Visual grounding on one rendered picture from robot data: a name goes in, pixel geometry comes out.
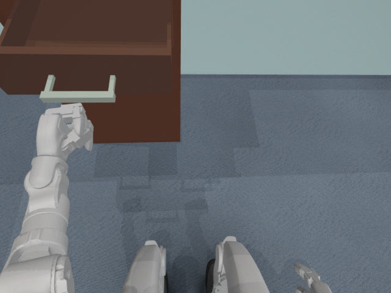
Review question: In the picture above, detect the handle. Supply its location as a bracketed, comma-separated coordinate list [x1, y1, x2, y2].
[40, 75, 116, 103]

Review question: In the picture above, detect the robot left forearm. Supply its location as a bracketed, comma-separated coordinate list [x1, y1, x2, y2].
[0, 155, 70, 279]

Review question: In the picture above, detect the cabinet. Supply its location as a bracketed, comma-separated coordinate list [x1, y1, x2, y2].
[0, 0, 181, 143]

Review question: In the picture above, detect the robot left hand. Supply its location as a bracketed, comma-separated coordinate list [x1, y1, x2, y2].
[36, 103, 94, 162]

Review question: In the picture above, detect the robot right hand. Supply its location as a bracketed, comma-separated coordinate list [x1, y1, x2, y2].
[294, 263, 332, 293]

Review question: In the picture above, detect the robot left upper arm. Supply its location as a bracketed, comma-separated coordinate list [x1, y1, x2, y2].
[0, 253, 75, 293]

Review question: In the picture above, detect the drawer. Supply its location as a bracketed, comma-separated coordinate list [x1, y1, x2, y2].
[0, 0, 173, 95]

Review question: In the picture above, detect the robot thigh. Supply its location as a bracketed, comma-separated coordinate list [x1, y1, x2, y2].
[121, 245, 166, 293]
[216, 241, 270, 293]

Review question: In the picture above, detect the left robot thigh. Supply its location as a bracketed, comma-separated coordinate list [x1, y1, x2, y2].
[121, 245, 166, 293]

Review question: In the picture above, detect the right robot thigh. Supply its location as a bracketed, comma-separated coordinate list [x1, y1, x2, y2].
[216, 241, 270, 293]

